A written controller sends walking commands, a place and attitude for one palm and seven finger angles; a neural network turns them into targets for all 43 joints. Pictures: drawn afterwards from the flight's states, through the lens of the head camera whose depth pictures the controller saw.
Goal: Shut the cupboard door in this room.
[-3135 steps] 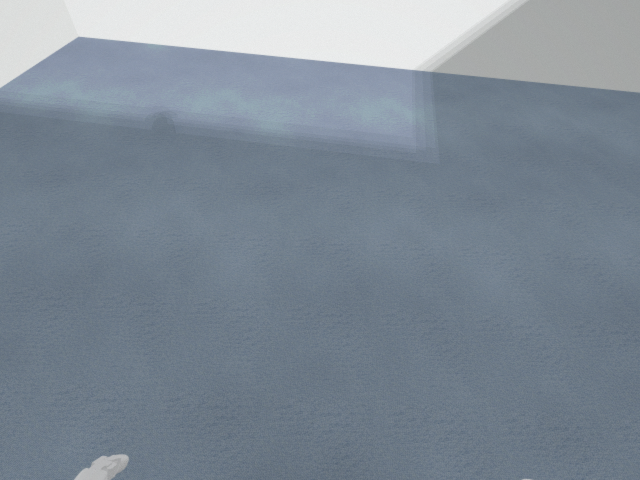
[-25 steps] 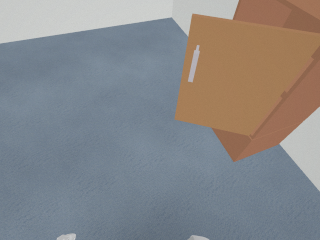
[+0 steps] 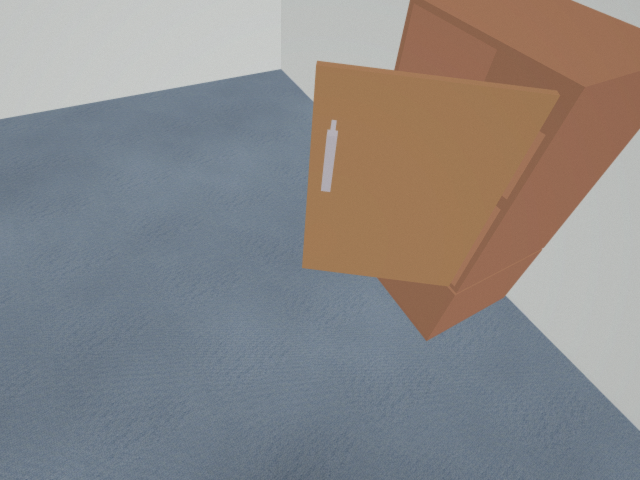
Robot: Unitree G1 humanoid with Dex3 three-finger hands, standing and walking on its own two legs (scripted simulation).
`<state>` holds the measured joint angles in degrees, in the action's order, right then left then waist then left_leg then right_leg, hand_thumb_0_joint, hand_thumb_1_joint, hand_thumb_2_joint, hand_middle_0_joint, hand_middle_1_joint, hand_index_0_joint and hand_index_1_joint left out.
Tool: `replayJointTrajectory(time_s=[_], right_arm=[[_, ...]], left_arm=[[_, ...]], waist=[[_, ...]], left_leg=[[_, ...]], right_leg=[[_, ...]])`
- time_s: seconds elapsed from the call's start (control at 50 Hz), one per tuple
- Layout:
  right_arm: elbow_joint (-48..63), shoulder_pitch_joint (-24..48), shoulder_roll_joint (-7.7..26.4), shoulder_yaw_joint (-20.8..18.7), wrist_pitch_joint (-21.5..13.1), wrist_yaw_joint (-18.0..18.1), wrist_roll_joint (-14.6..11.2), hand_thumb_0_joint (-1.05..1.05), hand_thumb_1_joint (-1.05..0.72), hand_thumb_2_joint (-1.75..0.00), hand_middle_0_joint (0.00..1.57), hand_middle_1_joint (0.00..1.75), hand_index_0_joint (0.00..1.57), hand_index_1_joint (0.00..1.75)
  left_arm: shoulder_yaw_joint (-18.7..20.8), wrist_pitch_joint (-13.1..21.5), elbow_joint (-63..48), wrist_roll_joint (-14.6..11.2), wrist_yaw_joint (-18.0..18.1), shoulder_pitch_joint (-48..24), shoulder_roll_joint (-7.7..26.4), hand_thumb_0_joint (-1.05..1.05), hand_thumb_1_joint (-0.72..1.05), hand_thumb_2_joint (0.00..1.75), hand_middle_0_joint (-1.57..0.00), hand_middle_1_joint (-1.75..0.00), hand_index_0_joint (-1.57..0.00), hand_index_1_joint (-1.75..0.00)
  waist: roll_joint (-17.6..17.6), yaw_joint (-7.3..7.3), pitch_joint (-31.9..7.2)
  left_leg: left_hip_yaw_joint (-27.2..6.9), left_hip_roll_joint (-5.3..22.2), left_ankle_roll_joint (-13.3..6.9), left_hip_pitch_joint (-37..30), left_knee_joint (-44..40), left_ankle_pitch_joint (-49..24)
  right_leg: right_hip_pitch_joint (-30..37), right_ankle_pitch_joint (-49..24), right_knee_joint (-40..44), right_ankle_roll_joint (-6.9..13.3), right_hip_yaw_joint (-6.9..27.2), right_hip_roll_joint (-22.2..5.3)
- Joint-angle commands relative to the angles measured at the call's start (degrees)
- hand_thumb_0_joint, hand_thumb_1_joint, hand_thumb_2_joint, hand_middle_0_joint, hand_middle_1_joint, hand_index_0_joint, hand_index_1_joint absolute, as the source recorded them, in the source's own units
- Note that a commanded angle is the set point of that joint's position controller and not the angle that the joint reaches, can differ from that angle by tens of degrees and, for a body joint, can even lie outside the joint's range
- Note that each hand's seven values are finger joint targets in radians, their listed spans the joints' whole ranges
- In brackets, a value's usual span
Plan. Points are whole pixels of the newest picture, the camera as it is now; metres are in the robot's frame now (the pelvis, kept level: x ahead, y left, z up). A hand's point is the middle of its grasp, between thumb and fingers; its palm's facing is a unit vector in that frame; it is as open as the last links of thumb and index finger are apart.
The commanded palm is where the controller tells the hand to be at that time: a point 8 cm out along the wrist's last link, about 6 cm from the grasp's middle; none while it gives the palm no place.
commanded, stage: take the last steps up to it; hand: left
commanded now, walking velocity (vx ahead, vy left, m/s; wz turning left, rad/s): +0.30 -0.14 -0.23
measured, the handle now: (329, 156) +0.70 +0.01 +0.00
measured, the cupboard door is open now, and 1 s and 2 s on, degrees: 55 55 55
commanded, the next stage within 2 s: come to a stop and stand still in 0.56 s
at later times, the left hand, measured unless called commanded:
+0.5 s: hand (276, 401) +0.27 +0.07 -0.17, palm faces -0.18 -0.96 -0.19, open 7.3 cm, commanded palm none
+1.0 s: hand (302, 395) +0.28 +0.03 -0.17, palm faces -0.03 -0.98 -0.21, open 7.3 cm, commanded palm none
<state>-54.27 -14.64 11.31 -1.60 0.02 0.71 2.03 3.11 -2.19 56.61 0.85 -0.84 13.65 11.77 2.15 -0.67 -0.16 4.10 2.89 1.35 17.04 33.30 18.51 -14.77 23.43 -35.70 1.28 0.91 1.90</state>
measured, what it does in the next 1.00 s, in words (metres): walks ahead: right foot, then left foot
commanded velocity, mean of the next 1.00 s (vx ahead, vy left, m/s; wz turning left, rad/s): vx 0.04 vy -0.03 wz -0.03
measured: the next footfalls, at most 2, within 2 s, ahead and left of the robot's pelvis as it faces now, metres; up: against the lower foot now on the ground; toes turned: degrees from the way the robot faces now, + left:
right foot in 0.46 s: +0.27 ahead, -0.26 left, +0.00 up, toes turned -7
left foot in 0.82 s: +0.33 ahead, -0.04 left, +0.00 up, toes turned -1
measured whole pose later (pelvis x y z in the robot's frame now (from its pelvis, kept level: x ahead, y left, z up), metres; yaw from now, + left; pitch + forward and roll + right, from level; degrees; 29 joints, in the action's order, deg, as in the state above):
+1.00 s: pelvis +0.24 -0.14 +0.00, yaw -6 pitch +0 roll +1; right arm -54.5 -5.8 8.6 -0.6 1.7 1.9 1.1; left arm 1.4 -2.3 59.3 0.2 2.4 12.8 9.4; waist 1.4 2.0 4.7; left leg 5.3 0.4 -1.8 18.0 29.9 12.0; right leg -14.1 27.6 -40.8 0.7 -3.0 0.3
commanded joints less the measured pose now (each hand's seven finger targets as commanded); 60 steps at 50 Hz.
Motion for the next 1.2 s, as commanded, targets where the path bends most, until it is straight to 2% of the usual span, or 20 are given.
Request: replayJointTrajectory(time_s=[0.0, 0.1, 0.32, 0.36, 0.4, 0.42, 0.44, 0.46, 0.56, 0.68, 0.74, 0.8, 0.88, 0.92, 0.98, 1.06, 1.1, 1.12, 1.14, 1.18], right_arm=[[0.97, -11.31, 14.90, -2.90, -1.33, 1.75, 0.45, 0.00, -0.90, -0.90, 0.20, 0.30, 0.20, 0.30], [1.07, -8.56, 8.98, -1.11, -3.16, 2.14, -0.07, 0.00, -0.90, -0.90, 0.20, 0.30, 0.20, 0.30], [-4.08, -14.68, 9.09, -2.38, -2.91, 1.52, 0.38, 0.00, -0.90, -0.90, 0.20, 0.30, 0.20, 0.30], [-4.17, -12.41, 10.39, -2.88, -2.67, 1.38, 0.16, 0.00, -0.90, -0.90, 0.20, 0.30, 0.20, 0.30], [-4.22, -10.53, 9.74, -2.59, -2.54, 0.94, -0.56, 0.00, -0.90, -0.90, 0.20, 0.30, 0.20, 0.30], [-3.80, -10.13, 7.21, -2.23, -2.74, 0.24, -1.37, 0.00, -0.90, -0.90, 0.20, 0.30, 0.20, 0.30], [-2.06, -11.14, 2.61, -1.26, -2.60, 0.30, -2.04, 0.00, -0.90, -0.90, 0.20, 0.30, 0.20, 0.30], [-1.41, -9.02, 3.86, -1.42, -1.93, 0.40, -2.06, 0.00, -0.90, -0.90, 0.20, 0.30, 0.20, 0.30], [-4.02, -8.24, 1.33, -1.20, -0.82, 0.18, -0.75, 0.00, -0.90, -0.90, 0.20, 0.30, 0.20, 0.30], [-3.29, -4.94, -1.29, 0.05, -0.49, 0.21, -0.96, 0.00, -0.90, -0.90, 0.20, 0.30, 0.20, 0.30], [-3.58, -3.12, -0.34, 0.75, -0.43, 0.64, -1.39, 0.00, -0.90, -0.90, 0.20, 0.30, 0.20, 0.30], [-3.03, -4.08, 5.67, -0.50, -0.42, 1.31, -1.48, 0.00, -0.90, -0.90, 0.20, 0.30, 0.20, 0.30], [-1.23, -0.12, 7.82, -1.37, 1.29, 2.30, -1.69, 0.00, -0.90, -0.90, 0.20, 0.30, 0.20, 0.30], [-0.16, 1.01, 8.79, -1.64, 1.75, 2.37, -1.10, 0.00, -0.90, -0.90, 0.20, 0.30, 0.20, 0.30], [1.85, 4.13, 9.34, -2.29, 2.11, 2.40, -0.65, 0.00, -0.90, -0.90, 0.20, 0.30, 0.20, 0.30], [2.99, 7.28, 9.28, -2.87, 2.42, 1.69, -1.25, 0.00, -0.90, -0.90, 0.20, 0.30, 0.20, 0.30], [4.14, 6.55, 4.40, -2.52, 2.93, 0.63, -1.95, 0.00, -0.90, -0.90, 0.20, 0.30, 0.20, 0.30], [3.63, 7.37, 5.47, -2.75, 3.53, 0.32, -1.70, 0.00, -0.90, -0.90, 0.20, 0.30, 0.20, 0.30], [3.20, 8.30, 4.23, -2.58, 3.64, -0.01, -1.40, 0.00, -0.90, -0.90, 0.20, 0.30, 0.20, 0.30], [0.84, 6.15, 4.61, -2.40, 3.44, 0.03, -1.36, 0.00, -0.90, -0.90, 0.20, 0.30, 0.20, 0.30]], left_arm=[[2.02, 1.06, -8.04, 1.34, -1.15, -6.76, 6.44, 0.00, 0.90, 0.90, -0.20, -0.30, -0.20, -0.30], [2.01, 1.00, -4.33, 1.13, -2.21, -2.41, 4.00, 0.00, 0.90, 0.90, -0.20, -0.30, -0.20, -0.30], [0.25, 1.78, -5.70, 0.57, -2.55, -11.80, 2.24, 0.00, 0.90, 0.90, -0.20, -0.30, -0.20, -0.30], [0.57, 2.31, -4.09, 0.39, -2.35, -7.77, 3.01, 0.00, 0.90, 0.90, -0.20, -0.30, -0.20, -0.30], [1.53, 3.40, 0.62, 0.61, -1.73, 5.73, 6.29, 0.00, 0.90, 0.90, -0.20, -0.30, -0.20, -0.30], [2.83, 4.26, 3.52, 0.98, -0.87, 14.56, 10.94, 0.00, 0.90, 0.90, -0.20, -0.30, -0.20, -0.30], [3.62, 4.60, 4.99, 0.51, 0.03, 17.82, 15.30, 0.00, 0.90, 0.90, -0.20, -0.30, -0.20, -0.30], [3.24, 4.34, 4.09, -0.27, 0.59, 14.62, 14.93, 0.00, 0.90, 0.90, -0.20, -0.30, -0.20, -0.30], [0.01, 5.19, 0.76, 0.15, 1.68, -0.67, 4.20, 0.00, 0.90, 0.90, -0.20, -0.30, -0.20, -0.30], [-0.91, 5.89, 2.20, 0.49, 2.11, 0.64, 2.28, 0.00, 0.90, 0.90, -0.20, -0.30, -0.20, -0.30], [-1.08, 5.43, 3.02, -0.22, 2.83, 1.19, 3.47, 0.00, 0.90, 0.90, -0.20, -0.30, -0.20, -0.30], [-0.91, 3.83, 2.34, -0.99, 3.92, 3.39, 3.22, 0.00, 0.90, 0.90, -0.20, -0.30, -0.20, -0.30], [-0.67, 1.29, 0.92, -0.12, 4.23, 4.14, 3.80, 0.00, 0.90, 0.90, -0.20, -0.30, -0.20, -0.30], [-0.12, 0.39, -0.13, -0.41, 3.83, 3.46, 3.97, 0.00, 0.90, 0.90, -0.20, -0.30, -0.20, -0.30], [0.41, -0.27, -0.95, -0.34, 3.64, 4.33, 3.14, 0.00, 0.90, 0.90, -0.20, -0.30, -0.20, -0.30], [0.35, 0.55, -0.93, 0.44, 3.18, 8.97, 2.69, 0.00, 0.90, 0.90, -0.20, -0.30, -0.20, -0.30], [1.04, 1.55, -2.02, 1.34, 3.25, 5.91, 9.42, 0.00, 0.90, 0.90, -0.20, -0.30, -0.20, -0.30], [0.61, 1.75, -2.62, 1.12, 3.01, 3.67, 9.98, 0.00, 0.90, 0.90, -0.20, -0.30, -0.20, -0.30], [0.26, 1.80, -3.39, 1.21, 2.93, 1.19, 8.87, 0.00, 0.90, 0.90, -0.20, -0.30, -0.20, -0.30], [0.20, 2.31, -2.64, 0.83, 3.01, -0.29, 7.98, 0.00, 0.90, 0.90, -0.20, -0.30, -0.20, -0.30]], waist=[[-12.73, -3.87, 6.59], [-9.76, -0.66, 5.37], [-12.93, -3.41, 6.74], [-13.80, -1.38, 4.63], [-7.26, 4.89, -1.61], [2.41, 8.72, -7.96], [16.42, 8.10, -11.49], [11.39, 6.85, -7.81], [2.84, -1.26, -1.10], [2.06, -1.12, -0.59], [1.39, -0.75, -2.41], [-5.33, -0.38, -4.23], [-14.90, 0.60, 0.78], [-13.43, 0.63, 0.29], [-10.64, 1.03, -3.42], [-2.45, 3.60, -9.54], [16.93, 2.16, -3.38], [11.94, 2.43, -1.79], [4.79, 1.07, 1.36], [7.31, 0.42, 2.23]], left_leg=[[-30.81, 24.50, -8.88, -8.19, -27.35, 20.58], [-8.97, 15.49, -4.19, -9.93, -22.63, -8.41], [0.41, 16.75, -7.03, -15.56, -18.36, -22.74], [1.25, 16.85, -6.45, -13.67, -15.03, -26.42], [5.36, 11.67, -3.46, -7.49, 0.00, -29.82], [8.16, 7.04, -1.64, 3.04, 14.03, -16.43], [5.03, -1.36, -0.33, 13.45, 30.04, 18.01], [-1.62, 0.57, -1.80, 15.43, 37.57, 17.60], [-3.43, 4.54, -0.88, 9.80, 32.58, 3.40], [-0.87, 2.15, 0.68, 6.59, 11.27, 1.75], [-1.54, 0.24, 0.68, -0.75, -2.32, -8.47], [-7.19, 8.29, -4.21, -12.27, -3.58, -54.41], [-11.81, 13.71, -9.93, -9.83, -7.06, -59.09], [-14.34, 15.95, -12.68, -8.78, -10.84, -54.56], [-14.04, 17.01, -14.97, -10.38, -9.71, -50.05], [-8.50, 9.85, -8.63, -6.69, -2.64, -29.66], [-1.57, -4.03, -0.72, 6.05, 8.53, 8.24], [-5.42, -2.98, -0.41, 3.25, 16.36, 14.20], [-6.52, -2.92, -0.55, 4.09, 19.80, 11.66], [-5.89, -2.02, -0.16, 7.34, 22.45, 8.38]], right_leg=[[-24.92, 4.74, -26.81, 0.83, 3.45, -3.20], [-23.77, -8.91, -32.29, -1.66, 1.67, -4.03], [-18.89, -10.20, -5.57, -1.13, -5.25, -6.10], [-10.18, -9.29, -0.76, 0.18, -6.65, -4.35], [9.75, -14.71, 7.22, 1.50, -7.76, -1.37], [23.56, -12.54, 10.24, 4.13, 2.72, -10.45], [28.40, -15.67, 16.52, 9.22, 21.87, -23.31], [21.37, -12.34, 21.18, 10.53, 23.03, -24.79], [4.45, -29.32, 20.42, 8.58, 2.63, -16.95], [7.24, -45.90, 18.32, 10.22, 0.72, -16.14], [9.60, -55.23, 12.40, 7.29, -0.22, -14.67], [3.62, -38.86, 7.42, 0.53, -2.10, -10.40], [0.15, -9.74, 1.57, -0.99, -3.27, -5.97], [-2.42, 6.09, -7.68, -0.78, -1.60, -3.93], [-5.26, 10.03, -14.90, -0.61, 0.52, -2.69], [4.98, -11.90, 6.70, -1.31, -0.10, -3.24], [4.79, -27.29, 19.40, 5.18, 20.74, -20.85], [-1.94, -24.70, 20.80, 10.28, 20.54, -24.40], [-4.19, -24.52, 20.39, 10.64, 17.05, -21.10], [0.17, -30.87, 17.98, 9.39, 15.46, -18.72]])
